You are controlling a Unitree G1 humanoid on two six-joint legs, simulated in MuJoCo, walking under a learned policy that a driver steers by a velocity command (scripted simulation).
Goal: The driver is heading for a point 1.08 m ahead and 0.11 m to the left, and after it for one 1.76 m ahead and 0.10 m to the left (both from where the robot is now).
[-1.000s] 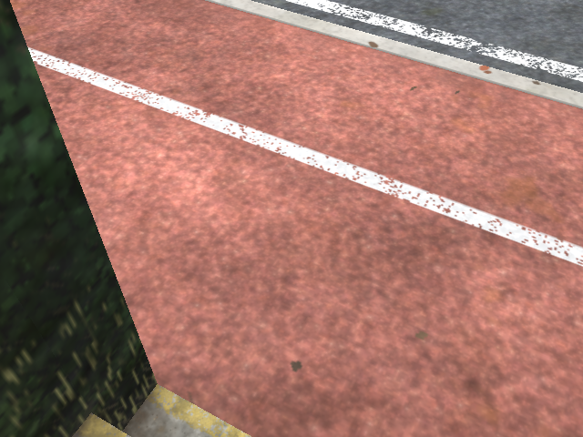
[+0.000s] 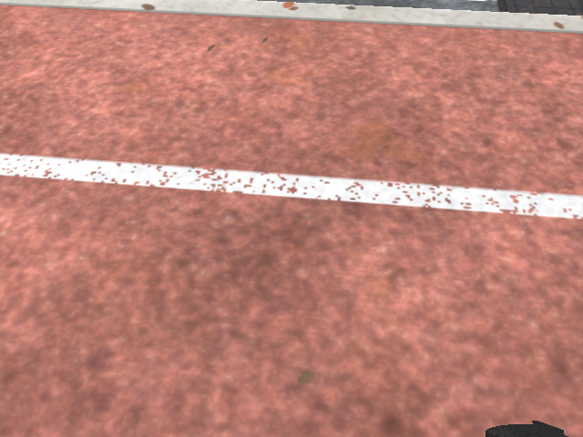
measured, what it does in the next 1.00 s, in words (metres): goes down: left foot 0.20 m lower, then right foot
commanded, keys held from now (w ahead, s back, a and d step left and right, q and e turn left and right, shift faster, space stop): e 0.08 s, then no key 0.52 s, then q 0.40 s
